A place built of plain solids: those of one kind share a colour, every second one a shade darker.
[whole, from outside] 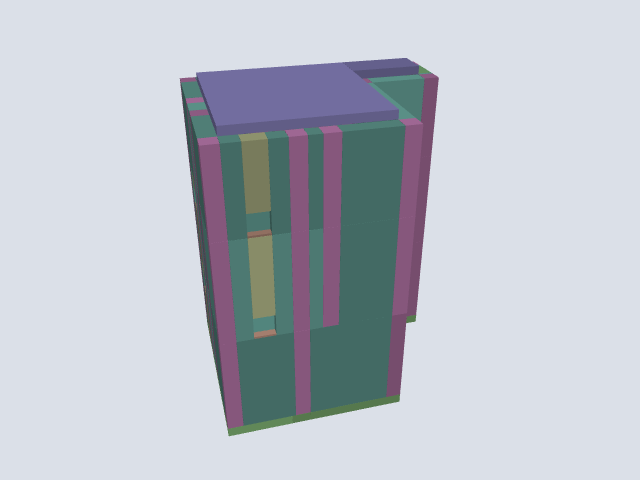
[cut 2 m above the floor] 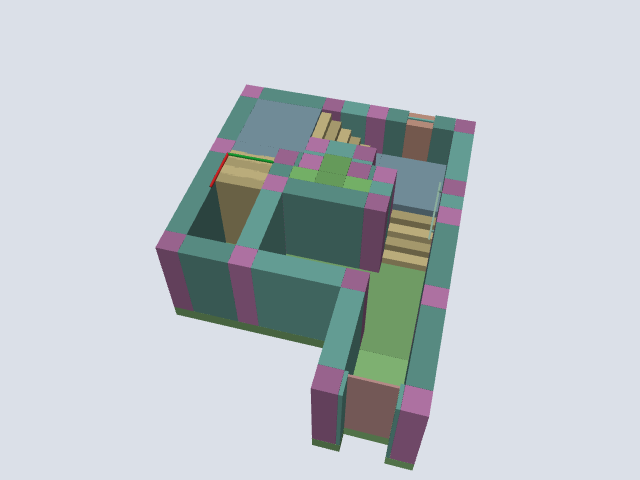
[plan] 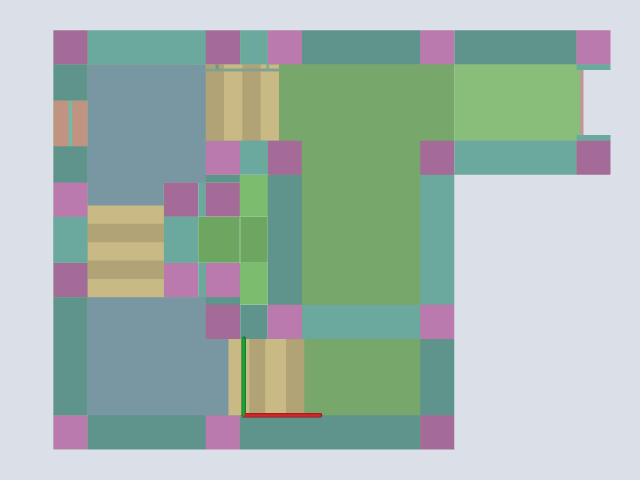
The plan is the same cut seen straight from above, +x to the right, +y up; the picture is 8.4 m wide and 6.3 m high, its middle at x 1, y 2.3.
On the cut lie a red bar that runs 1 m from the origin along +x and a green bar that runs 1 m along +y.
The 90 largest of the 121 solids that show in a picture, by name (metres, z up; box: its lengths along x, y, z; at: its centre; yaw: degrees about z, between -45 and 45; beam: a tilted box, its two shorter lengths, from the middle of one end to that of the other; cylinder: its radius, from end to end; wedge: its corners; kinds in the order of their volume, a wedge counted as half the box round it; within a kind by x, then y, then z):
{
 "wall_1": {"box": [0.45, 1.55, 3.07], "at": [-2.27, 0.78, 1.54]},
 "wall_2": {"box": [0.45, 1.55, 3.07], "at": [-2.27, 0.78, 4.61]},
 "wall_3": {"box": [0.45, 1.55, 2.47], "at": [-2.27, 0.78, 7.38]},
 "wall_4": {"box": [0.45, 0.61, 3.07], "at": [-2.27, 2.3, 1.54]},
 "wall_5": {"box": [0.45, 0.61, 3.07], "at": [-2.27, 2.3, 4.61]},
 "wall_6": {"box": [0.45, 0.61, 2.47], "at": [-2.27, 2.3, 7.38]},
 "wall_7": {"box": [0.45, 0.48, 3.07], "at": [-2.27, 3.29, 1.54]},
 "wall_8": {"box": [0.45, 0.48, 3.07], "at": [-2.27, 3.29, 4.61]},
 "wall_9": {"box": [0.45, 1.55, 2.47], "at": [-2.27, 3.83, 7.38]},
 "wall_10": {"box": [0.45, 0.48, 3.07], "at": [-2.27, 4.37, 1.54]},
 "wall_11": {"box": [0.45, 0.48, 3.07], "at": [-2.27, 4.37, 4.61]},
 "wall_12": {"box": [0.48, 0.45, 3.07], "at": [-1.81, -0.23, 4.61]},
 "wall_13": {"box": [0.48, 0.45, 2.47], "at": [-1.81, -0.23, 7.38]},
 "wall_14": {"box": [1.55, 0.45, 3.07], "at": [-1.27, -0.23, 1.54]},
 "wall_15": {"box": [1.55, 0.45, 3.07], "at": [-1.27, 4.83, 1.54]},
 "wall_16": {"box": [0.45, 0.61, 3.07], "at": [-0.82, 2.3, 1.54]},
 "wall_17": {"box": [0.48, 0.45, 3.07], "at": [-0.74, -0.23, 4.61]},
 "wall_18": {"box": [0.48, 0.45, 2.47], "at": [-0.74, -0.23, 7.38]},
 "wall_19": {"box": [0.36, 0.45, 3.07], "at": [0.13, -0.23, 4.61]},
 "wall_20": {"box": [0.36, 0.45, 3.07], "at": [0.13, 1.23, 1.54]},
 "wall_21": {"box": [0.36, 0.45, 3.07], "at": [0.13, 3.38, 1.54]},
 "wall_22": {"box": [0.36, 0.45, 3.07], "at": [0.13, 4.83, 1.54]},
 "wall_23": {"box": [0.45, 1.71, 3.07], "at": [0.54, 2.3, 1.54]},
 "wall_24": {"box": [2.36, 0.45, 3.07], "at": [1.13, -0.23, 1.54]},
 "wall_25": {"box": [1.55, 0.45, 3.07], "at": [1.54, -0.23, 4.61]},
 "wall_26": {"box": [1.55, 0.45, 2.47], "at": [1.54, -0.23, 7.38]},
 "wall_27": {"box": [1.55, 0.45, 2.42], "at": [1.54, 1.23, 1.21]},
 "wall_28": {"box": [1.55, 0.45, 3.07], "at": [1.54, 4.83, 1.54]},
 "wall_29": {"box": [0.45, 1.0, 3.07], "at": [2.54, 0.5, 1.54]},
 "wall_30": {"box": [0.45, 3.16, 2.47], "at": [2.54, 1.58, 7.38]},
 "wall_31": {"box": [0.45, 1.71, 3.07], "at": [2.54, 2.3, 1.54]},
 "wall_32": {"box": [1.6, 0.45, 3.07], "at": [3.56, 3.38, 1.54]},
 "wall_33": {"box": [1.6, 0.45, 2.47], "at": [3.56, 3.38, 7.38]},
 "wall_34": {"box": [1.6, 0.45, 3.07], "at": [3.56, 4.83, 1.54]},
 "wallpost_1": {"box": [0.45, 0.45, 3.07], "at": [-2.27, -0.23, 1.54]},
 "wallpost_2": {"box": [0.45, 0.45, 3.07], "at": [-2.27, -0.23, 4.61]},
 "wallpost_3": {"box": [0.45, 0.45, 3.07], "at": [-2.27, 1.77, 1.54]},
 "wallpost_4": {"box": [0.45, 0.45, 3.07], "at": [-2.27, 1.77, 4.61]},
 "wallpost_5": {"box": [0.45, 0.45, 2.47], "at": [-2.27, 1.77, 7.38]},
 "wallpost_6": {"box": [0.45, 0.45, 3.07], "at": [-2.27, 2.83, 1.54]},
 "wallpost_7": {"box": [0.45, 0.45, 3.07], "at": [-2.27, 2.83, 4.61]},
 "wallpost_8": {"box": [0.45, 0.45, 2.47], "at": [-2.27, 2.83, 7.38]},
 "wallpost_9": {"box": [0.45, 0.45, 3.07], "at": [-2.27, 4.83, 1.54]},
 "wallpost_10": {"box": [0.45, 0.45, 3.07], "at": [-2.27, 4.83, 4.61]},
 "wallpost_11": {"box": [0.45, 0.45, 2.47], "at": [-2.27, 4.83, 7.38]},
 "wallpost_12": {"box": [0.45, 0.45, 3.07], "at": [-0.82, 1.77, 1.54]},
 "wallpost_13": {"box": [0.45, 0.45, 3.07], "at": [-0.82, 2.83, 1.54]},
 "wallpost_14": {"box": [0.45, 0.45, 3.07], "at": [-0.28, -0.23, 1.54]},
 "wallpost_15": {"box": [0.45, 0.45, 3.07], "at": [-0.28, -0.23, 4.61]},
 "wallpost_16": {"box": [0.45, 0.45, 2.47], "at": [-0.28, -0.23, 7.38]},
 "wallpost_17": {"box": [0.45, 0.45, 3.07], "at": [-0.28, 1.23, 1.54]},
 "wallpost_18": {"box": [0.45, 0.45, 3.07], "at": [-0.28, 1.77, 1.54]},
 "wallpost_19": {"box": [0.45, 0.45, 3.07], "at": [-0.28, 2.83, 1.54]},
 "wallpost_20": {"box": [0.45, 0.45, 3.07], "at": [-0.28, 3.38, 1.54]},
 "wallpost_21": {"box": [0.45, 0.45, 3.07], "at": [-0.28, 4.83, 1.54]},
 "wallpost_22": {"box": [0.45, 0.45, 3.07], "at": [0.54, -0.23, 4.61]},
 "wallpost_23": {"box": [0.45, 0.45, 2.47], "at": [0.54, -0.23, 7.38]},
 "wallpost_24": {"box": [0.45, 0.45, 3.07], "at": [0.54, 1.23, 1.54]},
 "wallpost_25": {"box": [0.45, 0.45, 3.07], "at": [0.54, 3.38, 1.54]},
 "wallpost_26": {"box": [0.45, 0.45, 3.07], "at": [0.54, 4.83, 1.54]},
 "wallpost_27": {"box": [0.45, 0.45, 3.07], "at": [2.54, -0.23, 1.54]},
 "wallpost_28": {"box": [0.45, 0.45, 3.07], "at": [2.54, -0.23, 4.61]},
 "wallpost_29": {"box": [0.45, 0.45, 2.47], "at": [2.54, -0.23, 7.38]},
 "wallpost_30": {"box": [0.45, 0.45, 3.07], "at": [2.54, 1.23, 1.54]},
 "wallpost_31": {"box": [0.45, 0.45, 3.07], "at": [2.54, 3.38, 1.54]},
 "wallpost_32": {"box": [0.45, 0.45, 3.07], "at": [2.54, 4.83, 1.54]},
 "wallpost_33": {"box": [0.45, 0.45, 3.07], "at": [4.59, 3.38, 1.54]},
 "wallpost_34": {"box": [0.45, 0.45, 3.07], "at": [4.59, 3.38, 4.61]},
 "wallpost_35": {"box": [0.45, 0.45, 2.47], "at": [4.59, 3.38, 7.38]},
 "wallpost_36": {"box": [0.45, 0.45, 3.07], "at": [4.59, 4.83, 1.54]},
 "core_fill_1": {"box": [0.55, 0.61, 8.61], "at": [-0.33, 2.3, 4.31]},
 "core_fill_2": {"box": [0.36, 0.55, 8.61], "at": [0.13, 1.73, 4.31]},
 "core_fill_3": {"box": [0.36, 0.61, 8.61], "at": [0.13, 2.3, 4.31]},
 "core_fill_4": {"box": [0.36, 0.55, 8.61], "at": [0.13, 2.88, 4.31]},
 "floor_slab_1": {"box": [1.9, 5.51, 0.3], "at": [-1.55, 2.3, -0.15]},
 "floor_slab_2": {"box": [2.45, 5.51, 0.3], "at": [1.54, 2.3, -0.15]},
 "floor_slab_3": {"box": [1.7, 1.9, 0.3], "at": [3.61, 4.11, -0.15]},
 "landing_slab_1": {"box": [1.55, 1.55, 2.11], "at": [-1.27, 0.78, 1.06]},
 "landing_slab_2": {"box": [1.55, 1.55, 0.96], "at": [-1.27, 3.83, 0.48]},
 "landing_slab_3": {"box": [0.33, 1.0, 2.11], "at": [-0.34, 0.5, 1.06]},
 "roof_slab_1": {"box": [4.36, 4.61, 0.25], "at": [0.13, 2.3, 8.74]},
 "roof_slab_2": {"box": [2.05, 1.0, 0.25], "at": [3.34, 4.11, 8.74]},
 "tread_slab_1": {"box": [1.0, 0.27, 1.92], "at": [-1.55, 1.66, 0.96]},
 "tread_slab_2": {"box": [0.27, 1.0, 2.3], "at": [-0.06, 0.5, 1.15]},
 "tread_slab_3": {"box": [0.27, 1.0, 2.5], "at": [0.18, 0.5, 1.25]},
 "tread_slab_4": {"box": [0.27, 1.0, 2.69], "at": [0.42, 0.5, 1.34]},
 "tread_slab_5": {"box": [0.27, 1.0, 2.88], "at": [0.66, 0.5, 1.44]},
 "wall_sill_win_1": {"box": [0.45, 0.6, 1.96], "at": [-2.27, 3.83, 0.98]},
 "wall_sill_win_2": {"box": [0.45, 0.6, 1.96], "at": [-2.27, 3.83, 4.05]},
 "wall_head_win_1": {"box": [0.6, 0.45, 2.41], "at": [-1.27, -0.23, 4.94]}
}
